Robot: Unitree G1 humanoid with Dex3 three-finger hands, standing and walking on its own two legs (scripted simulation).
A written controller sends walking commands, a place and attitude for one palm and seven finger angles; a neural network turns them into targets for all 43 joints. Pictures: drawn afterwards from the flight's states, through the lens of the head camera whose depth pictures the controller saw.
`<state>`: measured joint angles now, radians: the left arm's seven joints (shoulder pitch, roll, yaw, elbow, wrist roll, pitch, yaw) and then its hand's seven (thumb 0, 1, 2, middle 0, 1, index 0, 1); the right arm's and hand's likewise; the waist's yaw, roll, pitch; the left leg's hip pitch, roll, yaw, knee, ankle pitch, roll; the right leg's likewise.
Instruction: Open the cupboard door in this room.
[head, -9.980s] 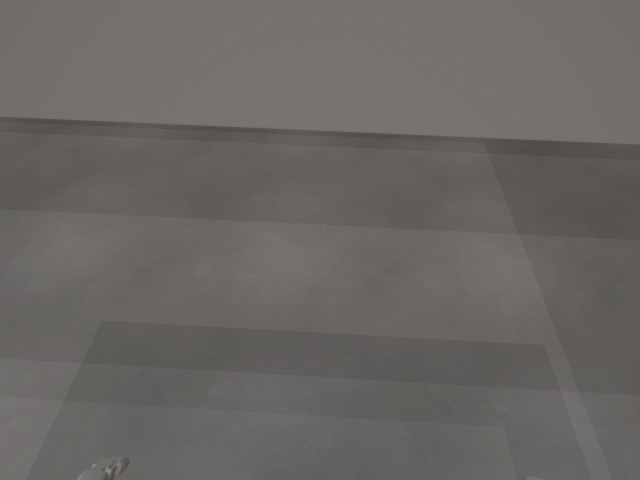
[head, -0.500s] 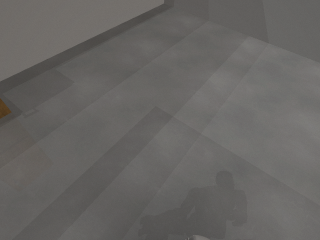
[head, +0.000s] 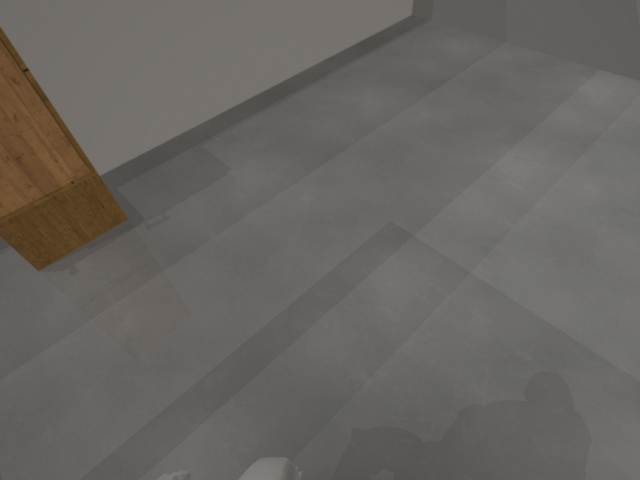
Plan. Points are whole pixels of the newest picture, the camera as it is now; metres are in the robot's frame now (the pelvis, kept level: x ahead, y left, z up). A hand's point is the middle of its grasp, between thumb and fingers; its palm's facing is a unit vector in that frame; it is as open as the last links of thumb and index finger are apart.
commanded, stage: turn or walk to find it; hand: left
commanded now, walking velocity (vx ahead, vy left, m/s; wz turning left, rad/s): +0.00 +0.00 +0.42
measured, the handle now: out of the picture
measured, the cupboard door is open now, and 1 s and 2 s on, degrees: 0 0 0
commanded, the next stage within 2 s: stand and wait in 0.54 s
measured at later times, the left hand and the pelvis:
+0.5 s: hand out of the picture -0.03 +0.27 -0.17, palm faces +0.27 -0.93 -0.25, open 7.4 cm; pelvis -0.03 +0.05 +0.00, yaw +12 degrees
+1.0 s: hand out of the picture -0.05 +0.19 -0.15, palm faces +0.40 -0.88 -0.27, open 7.3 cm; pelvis -0.04 -0.01 +0.00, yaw +22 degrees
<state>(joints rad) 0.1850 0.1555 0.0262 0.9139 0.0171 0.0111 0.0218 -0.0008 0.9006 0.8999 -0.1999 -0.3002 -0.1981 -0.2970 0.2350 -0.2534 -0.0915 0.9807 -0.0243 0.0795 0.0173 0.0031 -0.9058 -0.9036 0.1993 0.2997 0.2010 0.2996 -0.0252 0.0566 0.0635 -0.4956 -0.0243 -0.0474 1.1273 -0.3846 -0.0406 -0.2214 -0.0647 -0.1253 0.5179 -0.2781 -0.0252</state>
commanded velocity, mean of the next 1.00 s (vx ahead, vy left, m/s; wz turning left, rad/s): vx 0.00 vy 0.00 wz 0.36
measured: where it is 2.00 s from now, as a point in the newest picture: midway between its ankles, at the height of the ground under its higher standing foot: outside the picture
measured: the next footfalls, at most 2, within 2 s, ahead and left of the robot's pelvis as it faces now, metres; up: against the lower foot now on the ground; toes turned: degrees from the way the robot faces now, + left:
left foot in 0.28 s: -0.01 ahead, +0.16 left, +0.00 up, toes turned +12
right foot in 0.74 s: +0.04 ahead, -0.08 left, +0.00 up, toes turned +12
